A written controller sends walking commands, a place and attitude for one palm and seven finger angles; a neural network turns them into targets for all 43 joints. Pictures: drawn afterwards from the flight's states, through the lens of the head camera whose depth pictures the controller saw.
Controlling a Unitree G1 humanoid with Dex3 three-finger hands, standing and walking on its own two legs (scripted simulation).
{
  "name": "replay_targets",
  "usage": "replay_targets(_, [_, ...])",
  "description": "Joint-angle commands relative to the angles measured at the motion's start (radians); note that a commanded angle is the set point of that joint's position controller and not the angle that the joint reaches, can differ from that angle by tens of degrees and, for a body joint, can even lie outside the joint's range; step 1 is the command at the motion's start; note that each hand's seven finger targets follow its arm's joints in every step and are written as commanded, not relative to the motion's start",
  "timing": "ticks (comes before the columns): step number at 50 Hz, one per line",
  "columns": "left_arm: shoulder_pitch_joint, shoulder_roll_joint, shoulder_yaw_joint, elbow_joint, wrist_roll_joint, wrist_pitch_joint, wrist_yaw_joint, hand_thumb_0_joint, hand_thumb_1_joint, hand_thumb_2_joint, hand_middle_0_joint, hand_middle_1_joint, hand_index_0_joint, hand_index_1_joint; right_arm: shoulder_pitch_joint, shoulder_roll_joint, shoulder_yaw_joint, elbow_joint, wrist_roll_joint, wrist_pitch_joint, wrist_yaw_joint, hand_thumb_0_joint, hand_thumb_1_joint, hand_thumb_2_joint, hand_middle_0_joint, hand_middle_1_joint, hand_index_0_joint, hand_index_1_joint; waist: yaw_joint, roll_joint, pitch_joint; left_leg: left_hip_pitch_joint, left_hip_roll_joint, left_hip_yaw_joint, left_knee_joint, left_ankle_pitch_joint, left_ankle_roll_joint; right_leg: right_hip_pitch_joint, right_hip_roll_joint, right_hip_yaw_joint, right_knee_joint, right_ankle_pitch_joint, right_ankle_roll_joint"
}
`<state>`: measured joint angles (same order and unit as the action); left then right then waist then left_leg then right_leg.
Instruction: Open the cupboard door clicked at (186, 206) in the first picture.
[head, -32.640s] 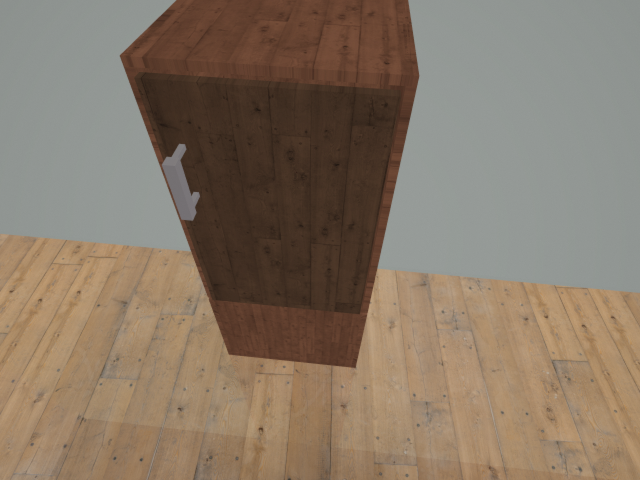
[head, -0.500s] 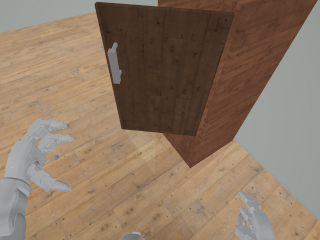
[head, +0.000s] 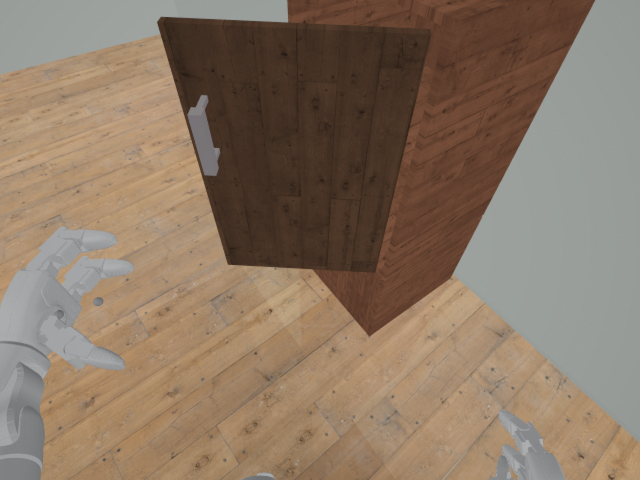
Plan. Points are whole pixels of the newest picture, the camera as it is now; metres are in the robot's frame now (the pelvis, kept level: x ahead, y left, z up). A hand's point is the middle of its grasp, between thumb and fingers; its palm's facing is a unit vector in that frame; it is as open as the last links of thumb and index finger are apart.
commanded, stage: raise the hand with hooked fingers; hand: left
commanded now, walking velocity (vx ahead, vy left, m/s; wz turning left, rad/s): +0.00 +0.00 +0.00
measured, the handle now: (207, 136) +0.62 +0.23 +0.07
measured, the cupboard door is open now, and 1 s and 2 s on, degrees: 51 51 51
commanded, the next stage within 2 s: move the hooked fingers beside the handle in 0.20 s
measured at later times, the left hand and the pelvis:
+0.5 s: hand (102, 286) +0.31 +0.28 +0.08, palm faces +0.03 -1.00 +0.01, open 14.0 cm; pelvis -0.01 +0.00 +0.00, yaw +1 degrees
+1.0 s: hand (134, 221) +0.41 +0.28 +0.08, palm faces -0.01 -1.00 +0.01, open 14.0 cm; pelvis +0.00 +0.01 -0.01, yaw -1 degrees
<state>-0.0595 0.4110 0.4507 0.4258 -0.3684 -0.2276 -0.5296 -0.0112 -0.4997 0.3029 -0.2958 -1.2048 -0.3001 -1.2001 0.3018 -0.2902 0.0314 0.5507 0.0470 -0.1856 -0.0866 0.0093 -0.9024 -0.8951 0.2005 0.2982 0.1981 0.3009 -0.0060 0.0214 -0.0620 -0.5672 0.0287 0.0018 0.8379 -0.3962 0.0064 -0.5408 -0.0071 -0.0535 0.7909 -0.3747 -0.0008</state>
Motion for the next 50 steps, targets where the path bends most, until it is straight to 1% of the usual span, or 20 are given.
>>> replay_targets(1, [-0.223,0.273,0.084,-0.189,-0.018,-0.074,0.007,0.000,-0.500,0.300,-0.300,-1.200,-0.300,-1.200,-0.053,-0.128,-0.049,-0.139,0.001,-0.051,-0.013,0.000,-0.900,-0.900,0.200,0.300,0.200,0.300,0.011,0.056,-0.211,0.093,-0.037,-0.007,-0.130,0.176,0.013,0.110,0.027,0.031,-0.117,0.151,-0.022])
replay_targets(6, [-0.228,0.280,0.083,-0.241,-0.016,-0.084,0.007,0.000,-0.500,0.300,-0.300,-1.200,-0.300,-1.200,-0.054,-0.122,-0.047,-0.136,0.001,-0.059,-0.018,0.000,-0.900,-0.900,0.200,0.300,0.200,0.300,0.012,0.090,-0.247,0.131,-0.035,-0.012,-0.133,0.219,0.014,0.126,0.030,0.023,-0.108,0.200,-0.024])
replay_targets(8, [-0.216,0.285,0.094,-0.208,-0.027,-0.078,0.005,0.000,-0.500,0.300,-0.300,-1.200,-0.300,-1.200,-0.049,-0.127,-0.045,-0.135,-0.001,-0.059,-0.020,0.000,-0.900,-0.900,0.200,0.300,0.200,0.300,0.011,0.032,-0.228,0.114,-0.035,-0.014,-0.129,0.217,0.016,0.127,0.035,0.025,-0.109,0.204,-0.022])
replay_targets(9, [-0.225,0.273,0.081,-0.196,-0.024,-0.072,0.000,0.000,-0.500,0.300,-0.300,-1.200,-0.300,-1.200,-0.057,-0.126,-0.044,-0.132,0.001,-0.059,-0.020,0.000,-0.900,-0.900,0.200,0.300,0.200,0.300,0.009,0.059,-0.215,0.108,-0.034,-0.012,-0.132,0.200,0.013,0.114,0.032,0.024,-0.111,0.189,-0.022])
replay_targets(13, [-0.231,0.259,0.064,-0.160,-0.024,-0.057,-0.009,0.000,-0.500,0.300,-0.300,-1.200,-0.300,-1.200,-0.056,-0.129,-0.043,-0.137,0.004,-0.058,-0.023,0.000,-0.900,-0.900,0.200,0.300,0.200,0.300,0.007,0.022,-0.190,0.097,-0.035,-0.015,-0.135,0.175,0.014,0.102,0.032,0.024,-0.118,0.156,-0.022])
replay_targets(15, [-0.242,0.271,0.071,-0.186,-0.022,-0.063,-0.011,0.000,-0.500,0.300,-0.300,-1.200,-0.300,-1.200,-0.057,-0.127,-0.044,-0.138,0.003,-0.061,-0.021,0.000,-0.900,-0.900,0.200,0.300,0.200,0.300,0.010,0.029,-0.230,0.110,-0.036,-0.014,-0.133,0.181,0.015,0.116,0.028,0.029,-0.116,0.166,-0.020])
replay_targets(17, [-0.318,0.270,0.060,-0.167,-0.014,-0.067,-0.004,0.000,-0.500,0.300,-0.300,-1.200,-0.300,-1.200,-0.056,-0.127,-0.041,-0.127,0.003,-0.060,-0.025,0.000,-0.900,-0.900,0.200,0.300,0.200,0.300,-0.006,0.047,-0.208,0.101,-0.036,-0.016,-0.130,0.160,0.013,0.084,0.029,0.027,-0.115,0.145,-0.019])
replay_targets(18, [-0.367,0.296,0.075,-0.121,-0.016,-0.065,-0.003,0.000,-0.500,0.300,-0.300,-1.200,-0.300,-1.200,-0.048,-0.135,-0.039,-0.116,0.000,-0.055,-0.030,0.000,-0.900,-0.900,0.200,0.300,0.200,0.300,-0.017,-0.005,-0.176,0.074,-0.034,-0.017,-0.119,0.141,0.014,0.076,0.033,0.037,-0.120,0.120,-0.019])
replay_targets(19, [-0.427,0.325,0.084,-0.104,-0.004,-0.070,-0.001,0.000,-0.500,0.300,-0.300,-1.200,-0.300,-1.200,-0.047,-0.138,-0.040,-0.106,0.003,-0.052,-0.033,0.000,-0.900,-0.900,0.200,0.300,0.200,0.300,-0.021,0.024,-0.182,0.065,-0.033,-0.017,-0.117,0.134,0.013,0.070,0.028,0.043,-0.119,0.111,-0.018])
replay_targets(20, [-0.475,0.290,0.046,-0.077,0.004,-0.070,-0.004,0.000,-0.500,0.300,-0.300,-1.200,-0.300,-1.200,-0.044,-0.134,-0.037,-0.103,0.003,-0.052,-0.035,0.000,-0.900,-0.900,0.200,0.300,0.200,0.300,-0.033,0.039,-0.184,0.070,-0.036,-0.016,-0.117,0.111,0.014,0.049,0.027,0.042,-0.117,0.087,-0.017])
replay_targets(23, [-0.560,0.316,0.039,-0.024,0.017,-0.087,-0.011,0.000,-0.500,0.300,-0.300,-1.200,-0.300,-1.200,-0.031,-0.140,-0.038,-0.092,0.003,-0.049,-0.040,0.000,-0.900,-0.900,0.200,0.300,0.200,0.300,-0.031,0.040,-0.225,0.083,-0.033,-0.023,-0.108,0.114,0.014,0.054,0.028,0.044,-0.108,0.083,-0.023])
replay_targets(25, [-0.580,0.363,0.067,0.005,0.034,-0.094,-0.013,0.000,-0.500,0.300,-0.300,-1.200,-0.300,-1.200,-0.018,-0.142,-0.041,-0.082,0.001,-0.043,-0.038,0.000,-0.900,-0.900,0.200,0.300,0.200,0.300,-0.021,0.069,-0.284,0.090,-0.033,-0.022,-0.101,0.158,0.014,0.076,0.024,0.044,-0.092,0.135,-0.024])
replay_targets(26, [-0.576,0.337,0.043,0.024,0.038,-0.093,-0.018,0.000,-0.500,0.300,-0.300,-1.200,-0.300,-1.200,-0.017,-0.139,-0.039,-0.085,0.000,-0.042,-0.034,0.000,-0.900,-0.900,0.200,0.300,0.200,0.300,-0.020,0.084,-0.294,0.096,-0.036,-0.022,-0.100,0.172,0.013,0.075,0.025,0.040,-0.084,0.155,-0.025])
replay_targets(33, [-0.657,0.404,0.082,0.175,0.052,-0.087,-0.012,0.000,-0.500,0.300,-0.300,-1.200,-0.300,-1.200,0.028,-0.156,-0.044,-0.085,-0.003,-0.003,-0.019,0.000,-0.900,-0.900,0.200,0.300,0.200,0.300,-0.018,0.040,-0.291,0.045,-0.029,-0.022,-0.087,0.198,0.013,0.062,0.033,0.030,-0.060,0.189,-0.028])
replay_targets(35, [-0.717,0.382,0.053,0.166,0.064,-0.099,-0.010,0.000,-0.500,0.300,-0.300,-1.200,-0.300,-1.200,0.043,-0.153,-0.049,-0.084,-0.003,0.005,-0.013,0.000,-0.900,-0.900,0.200,0.300,0.200,0.300,-0.031,0.080,-0.332,0.076,-0.028,-0.021,-0.082,0.227,0.013,0.041,0.034,0.026,-0.048,0.217,-0.025])
replay_targets(39, [-0.752,0.447,0.101,0.236,0.075,-0.112,-0.004,0.000,-0.500,0.300,-0.300,-1.200,-0.300,-1.200,0.075,-0.164,-0.054,-0.072,-0.007,0.031,-0.007,0.000,-0.900,-0.900,0.200,0.300,0.200,0.300,-0.036,0.060,-0.339,0.043,-0.023,-0.016,-0.068,0.235,0.015,0.042,0.037,0.031,-0.041,0.233,-0.023])
replay_targets(45, [-0.815,0.458,0.097,0.253,0.093,-0.139,-0.004,0.000,-0.500,0.300,-0.300,-1.200,-0.300,-1.200,0.116,-0.168,-0.064,-0.061,-0.011,0.063,0.001,0.000,-0.900,-0.900,0.200,0.300,0.200,0.300,-0.041,0.094,-0.416,0.098,-0.017,-0.026,-0.054,0.329,0.012,0.021,0.045,0.021,-0.016,0.291,-0.026])
replay_targets(46, [-0.831,0.434,0.076,0.266,0.095,-0.139,-0.005,0.000,-0.500,0.300,-0.300,-1.200,-0.300,-1.200,0.117,-0.165,-0.062,-0.057,-0.012,0.068,0.004,0.000,-0.900,-0.900,0.200,0.300,0.200,0.300,-0.047,0.119,-0.401,0.104,-0.016,-0.025,-0.053,0.337,0.010,0.004,0.044,0.018,-0.018,0.292,-0.026])
replay_targets(47, [-0.829,0.449,0.092,0.298,0.098,-0.135,-0.001,0.000,-0.500,0.300,-0.300,-1.200,-0.300,-1.200,0.127,-0.169,-0.065,-0.050,-0.012,0.075,0.004,0.000,-0.900,-0.900,0.200,0.300,0.200,0.300,-0.053,0.076,-0.384,0.090,-0.012,-0.028,-0.052,0.324,0.012,-0.007,0.047,0.014,-0.021,0.281,-0.024])
replay_targets(50, [-0.912,0.478,0.090,0.375,0.116,-0.133,0.002,0.000,-0.500,0.300,-0.300,-1.200,-0.300,-1.200,0.139,-0.175,-0.060,-0.039,-0.014,0.094,0.004,0.000,-0.900,-0.900,0.200,0.300,0.200,0.300,-0.067,0.084,-0.356,0.052,-0.013,-0.030,-0.051,0.271,0.013,-0.037,0.047,0.014,-0.018,0.237,-0.025])
